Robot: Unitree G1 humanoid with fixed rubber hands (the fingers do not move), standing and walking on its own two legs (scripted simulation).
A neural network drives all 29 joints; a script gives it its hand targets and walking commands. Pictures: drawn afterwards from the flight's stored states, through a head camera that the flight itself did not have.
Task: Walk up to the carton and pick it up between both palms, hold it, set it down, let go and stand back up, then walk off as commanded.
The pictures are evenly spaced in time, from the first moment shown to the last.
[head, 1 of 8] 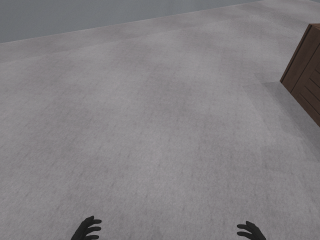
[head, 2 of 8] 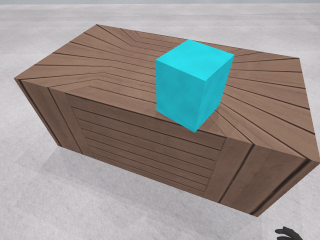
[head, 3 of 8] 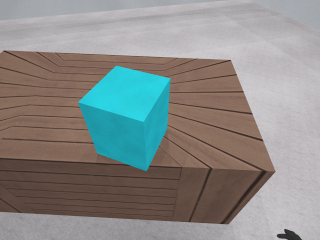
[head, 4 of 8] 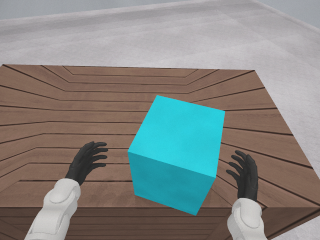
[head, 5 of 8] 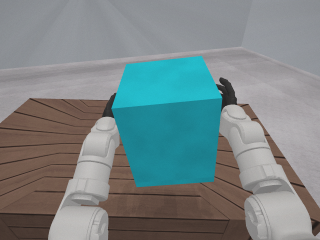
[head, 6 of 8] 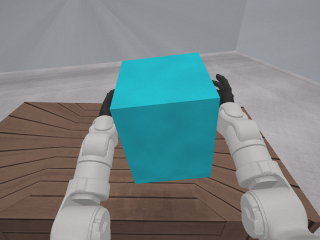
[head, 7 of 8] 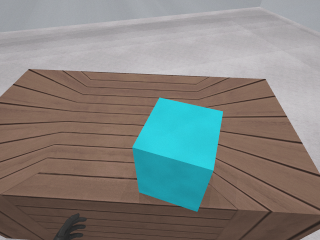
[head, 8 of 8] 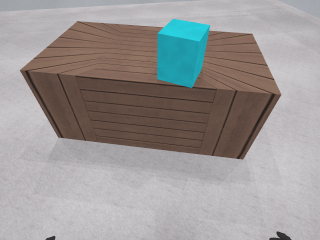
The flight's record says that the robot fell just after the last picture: no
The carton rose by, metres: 0.23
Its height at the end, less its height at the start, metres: +0.00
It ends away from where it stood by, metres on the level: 0.02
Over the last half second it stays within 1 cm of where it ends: yes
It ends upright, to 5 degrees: yes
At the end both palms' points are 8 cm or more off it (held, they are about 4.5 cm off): yes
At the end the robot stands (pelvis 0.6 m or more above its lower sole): yes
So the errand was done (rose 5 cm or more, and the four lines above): yes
